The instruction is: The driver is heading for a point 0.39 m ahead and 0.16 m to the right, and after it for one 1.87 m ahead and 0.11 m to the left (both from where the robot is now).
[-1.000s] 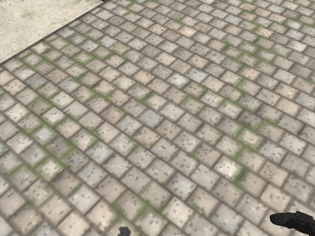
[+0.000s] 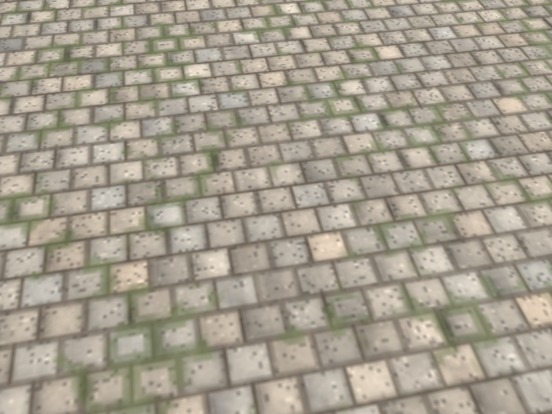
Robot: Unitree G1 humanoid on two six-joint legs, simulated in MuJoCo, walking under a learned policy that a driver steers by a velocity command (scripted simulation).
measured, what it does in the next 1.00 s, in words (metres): walks ahead: right foot, then left foot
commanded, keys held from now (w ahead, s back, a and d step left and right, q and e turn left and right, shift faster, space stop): w+e+shift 0.30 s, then w+q+shift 0.70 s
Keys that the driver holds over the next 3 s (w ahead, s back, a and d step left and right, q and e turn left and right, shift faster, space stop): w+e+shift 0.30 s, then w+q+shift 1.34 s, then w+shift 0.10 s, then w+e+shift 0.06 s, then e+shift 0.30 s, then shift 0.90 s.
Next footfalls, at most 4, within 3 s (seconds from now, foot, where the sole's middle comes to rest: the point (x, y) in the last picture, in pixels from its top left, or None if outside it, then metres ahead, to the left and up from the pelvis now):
0.28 right None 0.41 -0.08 -0.77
0.72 left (304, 274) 0.88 -0.08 -0.77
1.12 right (361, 172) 1.27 -0.29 -0.77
1.58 left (262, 109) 1.59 0.04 -0.77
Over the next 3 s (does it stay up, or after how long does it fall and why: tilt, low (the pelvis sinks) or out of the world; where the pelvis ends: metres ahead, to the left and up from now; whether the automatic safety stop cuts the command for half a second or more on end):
stays up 2.00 0.31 0.00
